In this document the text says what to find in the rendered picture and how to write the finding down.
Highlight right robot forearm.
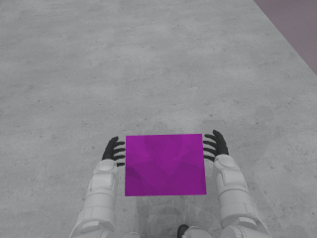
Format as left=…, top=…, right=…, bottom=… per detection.
left=212, top=154, right=272, bottom=237

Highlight left robot hand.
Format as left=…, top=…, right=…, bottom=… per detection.
left=101, top=136, right=126, bottom=167

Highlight robot left upper arm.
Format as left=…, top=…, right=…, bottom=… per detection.
left=71, top=228, right=116, bottom=238

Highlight right robot foot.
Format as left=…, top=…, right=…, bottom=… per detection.
left=177, top=224, right=189, bottom=238

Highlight left robot forearm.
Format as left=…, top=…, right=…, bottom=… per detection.
left=68, top=159, right=119, bottom=238

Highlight carton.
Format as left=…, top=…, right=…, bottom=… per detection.
left=125, top=134, right=207, bottom=196

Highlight robot right upper arm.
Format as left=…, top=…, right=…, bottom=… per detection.
left=220, top=224, right=272, bottom=238

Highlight right robot hand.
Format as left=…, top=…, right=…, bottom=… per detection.
left=203, top=130, right=229, bottom=162

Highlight right robot shin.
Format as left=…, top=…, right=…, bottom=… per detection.
left=183, top=226, right=199, bottom=235

